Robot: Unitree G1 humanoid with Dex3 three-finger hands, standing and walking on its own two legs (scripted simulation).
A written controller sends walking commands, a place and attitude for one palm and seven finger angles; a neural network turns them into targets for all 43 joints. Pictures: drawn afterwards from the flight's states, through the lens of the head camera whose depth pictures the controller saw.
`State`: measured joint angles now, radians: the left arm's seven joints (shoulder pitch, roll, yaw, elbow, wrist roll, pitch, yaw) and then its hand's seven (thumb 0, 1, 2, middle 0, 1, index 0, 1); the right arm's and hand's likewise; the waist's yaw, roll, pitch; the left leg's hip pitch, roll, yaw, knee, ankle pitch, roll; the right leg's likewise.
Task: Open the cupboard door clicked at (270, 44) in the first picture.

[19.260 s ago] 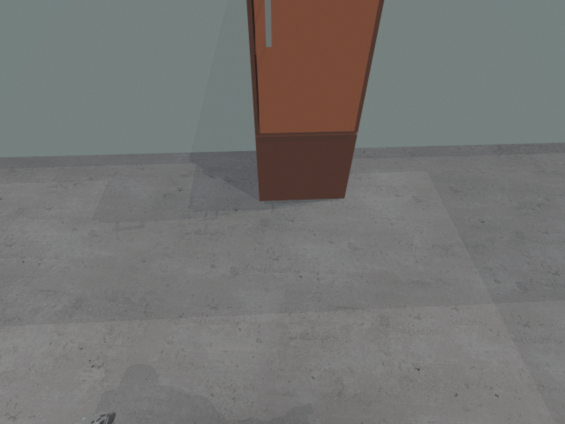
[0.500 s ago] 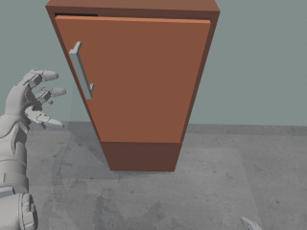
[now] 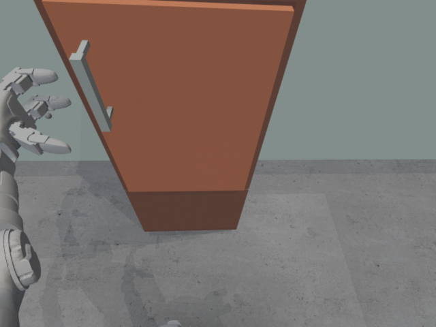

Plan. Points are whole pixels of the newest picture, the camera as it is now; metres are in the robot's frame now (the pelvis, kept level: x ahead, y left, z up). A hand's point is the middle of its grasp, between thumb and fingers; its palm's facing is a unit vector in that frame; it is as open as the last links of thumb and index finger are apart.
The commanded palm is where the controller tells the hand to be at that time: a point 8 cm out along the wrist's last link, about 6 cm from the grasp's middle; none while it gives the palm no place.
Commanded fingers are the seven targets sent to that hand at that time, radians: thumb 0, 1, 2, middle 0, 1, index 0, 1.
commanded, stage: move the hooked fingers beside the handle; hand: left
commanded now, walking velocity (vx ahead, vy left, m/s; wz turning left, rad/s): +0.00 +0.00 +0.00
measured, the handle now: (96, 90) +0.52 +0.23 +0.12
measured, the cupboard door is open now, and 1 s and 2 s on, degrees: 0 0 0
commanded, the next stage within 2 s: slide the fingers in behind the handle in 1.08 s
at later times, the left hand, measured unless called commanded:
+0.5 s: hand (56, 102) +0.48 +0.29 +0.13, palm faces +0.02 -1.00 +0.01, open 14.0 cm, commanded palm +0.45 +0.34 +0.13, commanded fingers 0.00 -0.50 0.30 -0.30 -1.20 -0.30 -1.20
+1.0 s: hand (53, 106) +0.47 +0.29 +0.13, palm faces +0.04 -1.00 +0.02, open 14.0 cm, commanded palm +0.45 +0.34 +0.12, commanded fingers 0.00 -0.50 0.30 -0.30 -1.20 -0.30 -1.20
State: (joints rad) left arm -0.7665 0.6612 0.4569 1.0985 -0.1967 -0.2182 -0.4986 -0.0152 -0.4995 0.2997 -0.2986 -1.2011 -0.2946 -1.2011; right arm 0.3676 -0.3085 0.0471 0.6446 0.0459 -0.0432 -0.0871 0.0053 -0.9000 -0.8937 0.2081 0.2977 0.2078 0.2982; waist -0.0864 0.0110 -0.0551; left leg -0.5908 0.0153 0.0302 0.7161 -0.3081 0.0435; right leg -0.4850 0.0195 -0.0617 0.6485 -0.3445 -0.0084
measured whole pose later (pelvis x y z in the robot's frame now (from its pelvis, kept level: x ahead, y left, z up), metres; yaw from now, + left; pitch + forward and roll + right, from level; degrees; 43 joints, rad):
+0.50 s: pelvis +0.01 +0.00 -0.01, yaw -2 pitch +15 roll -3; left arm -0.85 0.76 0.52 1.20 -0.17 -0.23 -0.54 -0.01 -0.50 0.30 -0.30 -1.20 -0.29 -1.20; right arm 0.43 -0.31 0.04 0.62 0.04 0.06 -0.07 0.00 -0.90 -0.89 0.21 0.30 0.21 0.30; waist -0.13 0.01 -0.08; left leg -0.69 0.04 0.04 0.77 -0.34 0.04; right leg -0.58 0.04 -0.05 0.68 -0.36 -0.01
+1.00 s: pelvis +0.01 +0.00 -0.01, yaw -1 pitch +14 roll -3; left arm -0.85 0.71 0.48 1.18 -0.17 -0.24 -0.50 -0.02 -0.50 0.30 -0.30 -1.20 -0.29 -1.20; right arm 0.36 -0.30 0.06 0.60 0.04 0.05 -0.07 0.00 -0.90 -0.89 0.21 0.30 0.21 0.30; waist -0.11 0.01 -0.08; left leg -0.69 0.03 0.03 0.79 -0.35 0.05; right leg -0.57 0.03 -0.06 0.70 -0.37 -0.01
